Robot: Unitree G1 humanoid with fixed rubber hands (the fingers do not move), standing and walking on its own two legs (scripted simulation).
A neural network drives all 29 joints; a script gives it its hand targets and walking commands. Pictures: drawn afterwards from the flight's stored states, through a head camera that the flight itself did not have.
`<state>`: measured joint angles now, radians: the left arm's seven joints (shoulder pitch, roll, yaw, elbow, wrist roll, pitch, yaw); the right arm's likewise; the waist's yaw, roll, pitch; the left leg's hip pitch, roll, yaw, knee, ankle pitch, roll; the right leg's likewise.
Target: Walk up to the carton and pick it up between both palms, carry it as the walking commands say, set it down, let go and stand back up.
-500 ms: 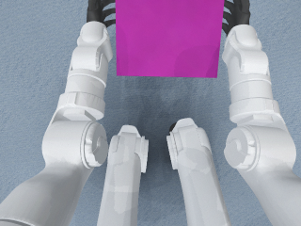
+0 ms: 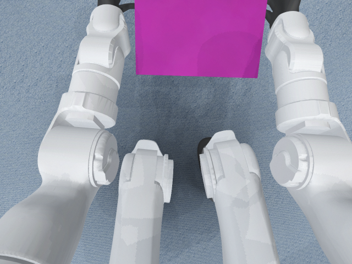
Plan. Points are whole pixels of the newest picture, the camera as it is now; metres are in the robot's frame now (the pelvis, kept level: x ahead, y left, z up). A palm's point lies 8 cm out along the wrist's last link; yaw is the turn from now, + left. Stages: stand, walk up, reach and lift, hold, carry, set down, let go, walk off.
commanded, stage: set down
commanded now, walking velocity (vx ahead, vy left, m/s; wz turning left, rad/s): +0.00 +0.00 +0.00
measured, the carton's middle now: (193, 23) +0.54 -0.06 -0.24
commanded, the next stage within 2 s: none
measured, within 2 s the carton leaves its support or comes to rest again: rests again in 0.52 s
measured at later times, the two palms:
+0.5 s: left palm (112, 11) +0.55 +0.09 -0.17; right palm (277, 21) +0.51 -0.20 -0.17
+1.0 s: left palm (111, 11) +0.55 +0.09 -0.18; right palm (275, 21) +0.51 -0.20 -0.18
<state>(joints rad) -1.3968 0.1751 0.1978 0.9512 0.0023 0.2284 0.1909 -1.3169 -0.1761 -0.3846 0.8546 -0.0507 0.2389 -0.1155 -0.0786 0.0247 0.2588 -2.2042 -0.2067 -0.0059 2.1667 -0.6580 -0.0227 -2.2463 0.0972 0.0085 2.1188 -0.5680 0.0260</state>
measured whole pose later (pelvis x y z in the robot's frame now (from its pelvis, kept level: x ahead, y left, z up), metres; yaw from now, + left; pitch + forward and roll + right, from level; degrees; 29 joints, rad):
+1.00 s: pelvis +0.00 +0.00 -0.02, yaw +1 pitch +35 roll -1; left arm -1.49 0.22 0.21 1.10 0.00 0.20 0.13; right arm -1.38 -0.20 -0.42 0.93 -0.08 0.23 -0.03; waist -0.09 0.05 0.37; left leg -2.19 -0.17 0.02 2.25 -0.66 0.01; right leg -2.22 0.05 -0.01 2.20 -0.59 0.01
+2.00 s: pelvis -0.01 +0.00 -0.02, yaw +0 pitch +35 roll -1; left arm -1.53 0.36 0.05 1.15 -0.16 0.11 0.11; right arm -1.46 -0.34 -0.27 1.16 0.12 0.06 -0.07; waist -0.09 0.01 0.41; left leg -2.21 -0.11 0.03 2.24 -0.63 0.01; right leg -2.24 0.03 -0.04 2.19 -0.55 -0.02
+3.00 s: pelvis +0.01 -0.01 +0.16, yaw +0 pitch +47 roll +0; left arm -1.27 0.31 0.18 0.92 -0.04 0.22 0.07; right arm -1.17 -0.29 -0.32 0.86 0.07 0.18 -0.03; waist -0.08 0.02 -0.02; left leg -1.88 -0.09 -0.01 1.56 -0.50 0.01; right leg -1.91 0.06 0.00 1.52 -0.43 -0.01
